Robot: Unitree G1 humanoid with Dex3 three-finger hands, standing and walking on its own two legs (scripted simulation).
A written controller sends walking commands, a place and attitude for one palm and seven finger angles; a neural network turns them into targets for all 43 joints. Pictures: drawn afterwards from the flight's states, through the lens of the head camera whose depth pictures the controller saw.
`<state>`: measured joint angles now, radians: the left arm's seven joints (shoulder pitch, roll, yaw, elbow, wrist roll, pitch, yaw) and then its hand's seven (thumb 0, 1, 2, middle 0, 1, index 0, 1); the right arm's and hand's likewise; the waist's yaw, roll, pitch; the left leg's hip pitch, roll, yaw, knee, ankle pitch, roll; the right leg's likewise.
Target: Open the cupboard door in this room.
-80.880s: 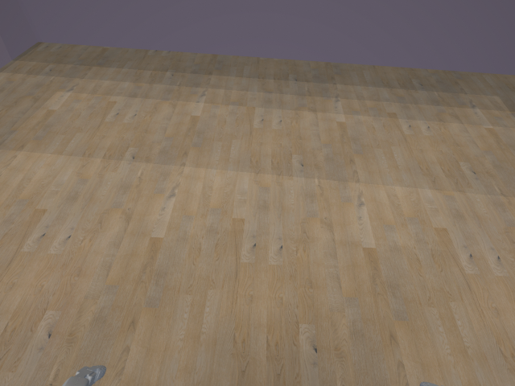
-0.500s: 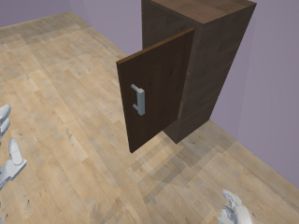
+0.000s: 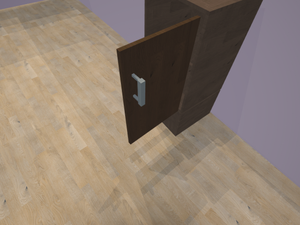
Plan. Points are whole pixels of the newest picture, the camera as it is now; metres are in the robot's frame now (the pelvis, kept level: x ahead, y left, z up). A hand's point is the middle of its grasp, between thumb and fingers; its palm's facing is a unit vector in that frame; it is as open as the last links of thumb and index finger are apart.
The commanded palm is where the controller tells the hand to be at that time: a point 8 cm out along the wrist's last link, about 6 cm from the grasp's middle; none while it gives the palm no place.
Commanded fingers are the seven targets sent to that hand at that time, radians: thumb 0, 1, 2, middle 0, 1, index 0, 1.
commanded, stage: let the arm hang, fingers relaxed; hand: left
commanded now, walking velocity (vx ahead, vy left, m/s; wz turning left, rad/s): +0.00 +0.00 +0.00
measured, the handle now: (138, 90) +0.57 +0.07 -0.02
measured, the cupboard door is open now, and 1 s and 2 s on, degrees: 94 94 94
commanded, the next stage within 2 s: look to check the result in 0.76 s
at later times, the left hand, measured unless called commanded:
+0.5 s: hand out of the picture +0.02 +0.17 -0.16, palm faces +0.03 -0.98 -0.21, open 7.4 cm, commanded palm none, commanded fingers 0.00 0.90 0.90 -0.20 -0.30 -0.20 -0.30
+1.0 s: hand out of the picture +0.03 +0.17 -0.16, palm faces +0.04 -0.98 -0.20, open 7.4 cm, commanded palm none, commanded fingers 0.00 0.90 0.90 -0.20 -0.30 -0.20 -0.30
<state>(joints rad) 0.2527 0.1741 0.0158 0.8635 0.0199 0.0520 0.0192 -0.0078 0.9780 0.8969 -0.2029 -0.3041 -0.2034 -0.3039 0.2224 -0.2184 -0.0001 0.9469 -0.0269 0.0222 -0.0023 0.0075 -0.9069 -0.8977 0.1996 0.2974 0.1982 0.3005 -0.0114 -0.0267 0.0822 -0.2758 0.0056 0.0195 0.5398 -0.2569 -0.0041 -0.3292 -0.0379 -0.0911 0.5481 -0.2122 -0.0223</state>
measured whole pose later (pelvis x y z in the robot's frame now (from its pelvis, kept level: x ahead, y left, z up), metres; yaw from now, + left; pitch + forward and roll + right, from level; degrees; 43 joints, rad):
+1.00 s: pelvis +0.03 +0.00 +0.01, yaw +0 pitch -1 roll +0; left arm 0.25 0.13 0.03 1.15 0.01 0.00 0.03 0.01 0.91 0.90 -0.19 -0.30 -0.20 -0.30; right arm 0.29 -0.13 -0.01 1.12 -0.02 0.00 -0.04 0.00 -0.91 -0.90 0.20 0.30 0.20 0.30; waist 0.00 0.02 0.06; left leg -0.16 0.02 0.02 0.41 -0.23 -0.01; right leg -0.22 -0.02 -0.09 0.43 -0.19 -0.03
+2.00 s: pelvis +0.05 -0.02 +0.01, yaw +0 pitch -1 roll +0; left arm 0.23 0.15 0.02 1.15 0.01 -0.01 0.03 0.01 0.91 0.90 -0.20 -0.30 -0.20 -0.30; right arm 0.26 -0.15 0.00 1.14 -0.02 0.00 -0.04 0.00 -0.91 -0.90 0.20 0.30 0.20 0.30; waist 0.00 0.03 0.05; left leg -0.10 0.03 0.01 0.37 -0.24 -0.03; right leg -0.17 0.00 -0.11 0.39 -0.21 -0.04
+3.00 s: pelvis +0.05 -0.02 +0.01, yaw +0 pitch -1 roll +0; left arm 0.21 0.17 0.02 1.14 0.01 -0.01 0.02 0.01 0.91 0.90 -0.20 -0.30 -0.20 -0.30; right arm 0.24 -0.18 0.00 1.14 -0.02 0.00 -0.04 0.00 -0.91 -0.90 0.20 0.30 0.20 0.30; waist 0.00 0.02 0.05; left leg -0.09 0.04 0.01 0.35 -0.23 -0.03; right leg -0.16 0.00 -0.11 0.38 -0.20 -0.04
